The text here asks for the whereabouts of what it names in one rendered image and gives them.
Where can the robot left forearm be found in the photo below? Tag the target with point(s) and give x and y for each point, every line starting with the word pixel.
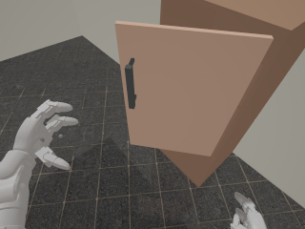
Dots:
pixel 15 174

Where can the cupboard door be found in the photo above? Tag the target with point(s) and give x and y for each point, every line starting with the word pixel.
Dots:
pixel 188 82

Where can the robot left hand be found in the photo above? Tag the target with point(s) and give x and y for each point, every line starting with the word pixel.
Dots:
pixel 32 130

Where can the robot right hand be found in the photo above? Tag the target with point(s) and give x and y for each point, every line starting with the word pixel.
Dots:
pixel 250 217

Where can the handle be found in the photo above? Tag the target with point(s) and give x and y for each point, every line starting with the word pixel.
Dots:
pixel 130 84

